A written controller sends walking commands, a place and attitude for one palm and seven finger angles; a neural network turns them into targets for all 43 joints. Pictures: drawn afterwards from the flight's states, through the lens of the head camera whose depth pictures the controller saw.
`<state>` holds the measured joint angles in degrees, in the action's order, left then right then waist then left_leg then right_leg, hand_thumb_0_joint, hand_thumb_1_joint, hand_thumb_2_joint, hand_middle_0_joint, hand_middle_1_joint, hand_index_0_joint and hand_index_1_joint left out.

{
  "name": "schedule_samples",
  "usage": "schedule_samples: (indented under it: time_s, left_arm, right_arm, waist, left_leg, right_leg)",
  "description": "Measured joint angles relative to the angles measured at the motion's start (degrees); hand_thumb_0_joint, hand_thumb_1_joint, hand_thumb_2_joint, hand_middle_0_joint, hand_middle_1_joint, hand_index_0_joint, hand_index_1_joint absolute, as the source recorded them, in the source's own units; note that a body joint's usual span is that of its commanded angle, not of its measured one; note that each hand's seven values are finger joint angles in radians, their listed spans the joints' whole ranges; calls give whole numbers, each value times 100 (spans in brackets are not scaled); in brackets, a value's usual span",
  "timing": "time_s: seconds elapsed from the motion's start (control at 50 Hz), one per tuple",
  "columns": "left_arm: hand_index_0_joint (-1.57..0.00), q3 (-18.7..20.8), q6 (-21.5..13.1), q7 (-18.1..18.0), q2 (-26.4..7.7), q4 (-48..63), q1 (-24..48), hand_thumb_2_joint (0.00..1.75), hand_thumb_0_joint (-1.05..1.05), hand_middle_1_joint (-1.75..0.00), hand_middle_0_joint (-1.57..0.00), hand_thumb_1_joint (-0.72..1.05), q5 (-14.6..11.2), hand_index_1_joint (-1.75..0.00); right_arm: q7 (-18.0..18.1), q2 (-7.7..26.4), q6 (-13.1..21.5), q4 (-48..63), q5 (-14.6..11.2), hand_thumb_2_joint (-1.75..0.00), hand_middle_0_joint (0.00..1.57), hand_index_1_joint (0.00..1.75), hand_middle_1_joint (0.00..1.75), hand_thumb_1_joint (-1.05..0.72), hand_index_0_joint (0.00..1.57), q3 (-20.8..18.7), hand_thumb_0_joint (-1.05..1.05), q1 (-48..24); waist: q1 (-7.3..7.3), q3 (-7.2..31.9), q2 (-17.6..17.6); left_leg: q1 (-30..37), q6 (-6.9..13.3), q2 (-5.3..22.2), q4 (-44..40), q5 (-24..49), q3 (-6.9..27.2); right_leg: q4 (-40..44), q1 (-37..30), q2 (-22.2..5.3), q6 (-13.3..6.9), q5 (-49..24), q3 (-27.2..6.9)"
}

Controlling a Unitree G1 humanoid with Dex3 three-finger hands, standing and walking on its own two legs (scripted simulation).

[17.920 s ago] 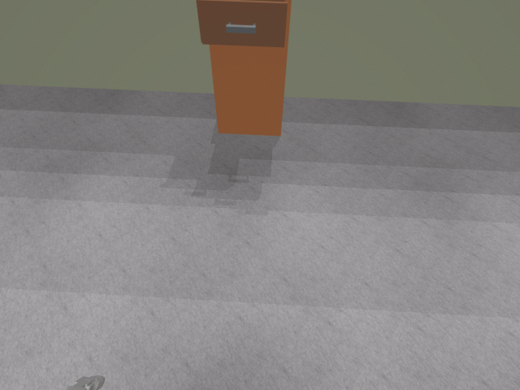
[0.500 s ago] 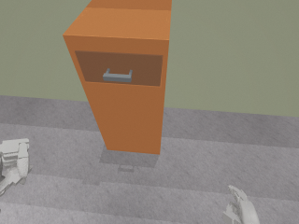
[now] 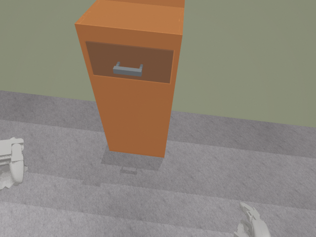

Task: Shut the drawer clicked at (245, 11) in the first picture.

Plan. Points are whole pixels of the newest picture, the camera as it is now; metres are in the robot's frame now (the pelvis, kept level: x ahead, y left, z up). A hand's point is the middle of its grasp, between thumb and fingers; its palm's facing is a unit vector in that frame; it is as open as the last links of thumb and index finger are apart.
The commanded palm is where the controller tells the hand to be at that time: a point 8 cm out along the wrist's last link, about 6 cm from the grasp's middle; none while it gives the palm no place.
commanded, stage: step back with the hand held close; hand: left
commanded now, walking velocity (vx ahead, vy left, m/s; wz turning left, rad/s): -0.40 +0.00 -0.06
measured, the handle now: (128, 68) +0.73 +0.15 +0.00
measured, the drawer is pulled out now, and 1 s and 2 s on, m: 0.00 0.00 0.00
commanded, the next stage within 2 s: stop stepping back and stand still in 0.52 s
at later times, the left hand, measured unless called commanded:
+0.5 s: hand out of the picture +0.09 +0.27 +0.19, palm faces +0.40 -0.81 -0.43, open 3.3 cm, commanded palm +0.02 +0.30 +0.19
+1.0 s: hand out of the picture -0.02 +0.27 +0.19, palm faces +0.27 -0.86 -0.43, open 3.2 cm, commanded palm -0.04 +0.31 +0.19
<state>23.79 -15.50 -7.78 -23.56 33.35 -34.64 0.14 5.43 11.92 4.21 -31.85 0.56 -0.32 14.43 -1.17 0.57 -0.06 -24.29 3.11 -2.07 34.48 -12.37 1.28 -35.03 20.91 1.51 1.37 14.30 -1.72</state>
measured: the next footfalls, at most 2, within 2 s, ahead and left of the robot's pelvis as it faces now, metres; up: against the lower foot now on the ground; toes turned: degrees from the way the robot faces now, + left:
right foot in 0.60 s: -0.17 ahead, -0.14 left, -0.01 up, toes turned +0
left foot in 0.70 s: +0.02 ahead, +0.08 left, +0.00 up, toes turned -2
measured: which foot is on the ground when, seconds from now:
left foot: down 0.00-0.58, up 0.60-0.68, down 0.70-0.88, up 0.90-1.00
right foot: down 0.00-0.34, up 0.36-0.58, down 0.60-1.00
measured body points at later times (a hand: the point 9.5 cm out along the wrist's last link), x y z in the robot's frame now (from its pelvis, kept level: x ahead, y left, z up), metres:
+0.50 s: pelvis -0.09 +0.01 +0.00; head -0.08 +0.05 +0.45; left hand +0.07 +0.31 +0.21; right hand +0.08 -0.22 -0.07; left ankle +0.06 +0.09 -0.73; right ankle -0.16 -0.14 -0.67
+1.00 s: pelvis -0.21 +0.05 +0.01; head -0.23 +0.08 +0.46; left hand -0.04 +0.31 +0.21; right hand -0.09 -0.22 -0.06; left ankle -0.14 +0.13 -0.68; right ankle -0.20 -0.07 -0.72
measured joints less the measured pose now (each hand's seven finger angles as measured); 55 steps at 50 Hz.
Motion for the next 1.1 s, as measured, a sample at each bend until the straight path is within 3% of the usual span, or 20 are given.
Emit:
schedule_samples:
  time_s: [0.14, 0.28, 0.34, 0.4, 0.48, 0.56, 0.6, 0.64, 0.68, 0.7, 0.74, 0.76, 0.8, 0.86, 0.88, 0.92, 0.98, 1.04, 1.08, 1.1]
  left_arm:
    - [-141, -110, -48, 119, 41, 140, -25, 90, 2, -160, -140, 89, -126, -160]
    - [-141, -134, -201, 61, -119, 297, -182, 90, 1, -160, -140, 88, -171, -160]
    - [-141, -75, -256, -29, -93, 263, -89, 90, 1, -160, -140, 88, -189, -160]
    - [-141, -24, -221, -26, -25, 138, 90, 90, 1, -160, -140, 88, -121, -160]
    - [-141, -3, -145, -7, -91, 90, 216, 90, 1, -160, -140, 88, -149, -160]
    - [-141, -1, -141, -12, -80, 230, 17, 90, 1, -160, -140, 88, -319, -160]
    - [-141, 80, -231, -18, -111, 359, -84, 90, 1, -160, -140, 89, -339, -160]
    - [-141, -147, -266, 28, 69, 282, 49, 90, 1, -160, -141, 88, -248, -160]
    - [-141, -324, -178, 102, 104, 220, 204, 90, 1, -160, -141, 88, -211, -160]
    - [-141, -349, -101, 133, 96, 216, 291, 90, 1, -160, -141, 88, -219, -160]
    - [-141, -314, 30, 162, 66, 83, 549, 90, 1, -160, -141, 88, -246, -160]
    - [-141, -267, 112, 158, 47, 10, 607, 90, 1, -160, -141, 88, -265, -160]
    - [-141, -162, 285, 134, -16, -14, 528, 90, 1, -160, -141, 88, -304, -160]
    - [-141, -64, 424, 104, -142, 226, -26, 90, 2, -160, -140, 88, -313, -160]
    - [-141, -12, 445, 99, -224, 384, -266, 90, 2, -160, -140, 89, -299, -160]
    - [-141, -34, 476, 136, -245, 649, -563, 90, 2, -160, -140, 89, -278, -160]
    - [-141, -123, 394, 104, -143, 628, -573, 90, 2, -160, -140, 88, -219, -160]
    - [-141, -199, 408, -38, 126, 264, -103, 90, 1, -160, -141, 88, -148, -160]
    - [-141, -259, 452, -141, 284, 62, 338, 90, 1, -160, -141, 88, -139, -160]
    - [-141, -259, 472, -177, 284, -64, 586, 90, 1, -160, -141, 88, -137, -160]
  right_arm:
    - [-139, -4, -11, -98, 6, -90, 20, 30, 30, -91, 20, -4, 1, -467]
    - [-114, 46, -120, -38, -27, -90, 21, 30, 30, -91, 20, -115, 1, -466]
    - [-65, 90, -146, -107, -27, -90, 20, 30, 30, -91, 20, -135, 1, -404]
    - [-13, 73, -29, -138, 11, -90, 20, 30, 30, -91, 20, -129, 1, -325]
    - [-118, -151, 140, -296, 57, -90, 20, 30, 30, -91, 20, -101, 1, -206]
    - [-248, -313, 266, -367, 101, -90, 20, 30, 30, -91, 20, 5, 1, -231]
    - [-301, -362, 293, -361, 124, -90, 21, 30, 30, -91, 20, 95, 1, -420]
    - [-283, -268, 273, -536, 185, -90, 21, 30, 30, -91, 20, 122, 1, -582]
    - [-234, -264, 234, -621, 119, -90, 21, 30, 30, -91, 20, 148, 1, -491]
    - [-193, -263, 231, -585, 80, -90, 21, 30, 30, -91, 20, 164, 1, -430]
    - [-124, -296, 267, -517, 33, -90, 21, 30, 30, -91, 20, 163, 1, -454]
    - [-119, -328, 283, -483, 31, -90, 21, 30, 30, -91, 20, 169, 1, -479]
    - [-154, -381, 297, -368, 48, -90, 21, 30, 30, -91, 20, 196, 1, -455]
    - [-237, -373, 271, -113, 70, -90, 21, 30, 30, -91, 20, 237, 1, -255]
    - [-255, -347, 239, -11, 68, -90, 21, 30, 30, -91, 20, 239, 1, -190]
    - [-263, -209, 135, -37, 87, -90, 21, 30, 30, -91, 20, 179, 1, -157]
    - [-180, -50, -1, -396, 85, -90, 21, 30, 30, -91, 20, 97, 1, -15]
    - [-44, 94, 53, -607, 70, -90, 21, 30, 30, -91, 20, 61, 1, 113]
    - [35, 266, 192, -527, 52, -90, 21, 30, 30, -91, 20, 19, 1, 121]
    - [62, 229, 226, -531, 34, -90, 20, 30, 30, -91, 20, -11, 1, 33]
  waist:
    - [52, -311, 11]
    - [-22, -185, 68]
    - [-14, -160, 55]
    - [-32, -172, 200]
    - [-22, -23, 238]
    - [147, 241, 129]
    - [408, 248, -164]
    - [520, 103, 15]
    - [464, 153, -19]
    - [379, 182, -51]
    - [213, 53, -160]
    - [140, -14, -196]
    - [-16, -92, -206]
    - [-174, -43, -189]
    - [-168, 5, -270]
    - [-42, 27, -296]
    - [206, 243, -369]
    - [328, 408, -361]
    - [197, 356, -130]
    - [93, 201, -169]
  left_leg:
    - [-216, -84, 85, -72, 298, -61]
    - [-533, -161, 58, 319, -317, 51]
    - [-565, -81, 57, 268, -4, 19]
    - [-565, 114, 193, 32, 620, 32]
    - [-574, 114, 379, -480, 1005, 31]
    - [-724, -71, 482, -1046, 1405, -212]
    - [-1047, -320, 397, -688, 979, -482]
    - [-1079, -460, 385, 63, 236, -334]
    - [-718, -465, 240, 281, 120, -310]
    - [-529, -316, 183, 27, 408, -310]
    - [-441, 60, 63, -203, 788, -356]
    - [-358, 100, 50, -385, 890, -378]
    - [-147, -2, 75, -873, 1085, -360]
    - [-5, -201, 122, -1306, 864, -366]
    - [-162, -307, 80, -1078, 385, -452]
    - [-697, -420, 38, 399, -280, -392]
    - [-850, -393, 150, 1895, -515, -352]
    - [-76, -246, 438, 1097, -697, -382]
    - [370, -178, 564, 139, -649, -140]
    - [299, -212, 487, 225, -366, -117]
  right_leg:
    - [259, 143, 91, -30, -215, -125]
    - [346, 244, 78, -7, -432, -22]
    - [254, 304, 34, 29, -358, 23]
    - [-839, 534, 272, 20, 448, -58]
    - [-1979, 216, 470, -81, 1180, 36]
    - [-309, -839, 255, -315, 1670, 322]
    - [717, -1041, -59, -477, 997, -13]
    - [552, -974, 3, -103, 596, -155]
    - [433, -1004, -65, 150, 706, -213]
    - [294, -953, -101, 199, 800, -199]
    - [-197, -734, -153, 88, 1144, -208]
    - [-512, -593, -93, 6, 1386, -236]
    - [-840, -430, 86, -131, 1606, -107]
    - [-73, -665, 244, -310, 1675, 380]
    - [413, -775, 195, -422, 1660, 420]
    - [552, -621, 96, -525, 626, 426]
    - [510, -519, -140, -450, 287, 552]
    - [366, -405, -405, -347, 510, 844]
    - [-177, -124, -417, -250, 907, 994]
    - [-638, 47, -421, -190, 1131, 845]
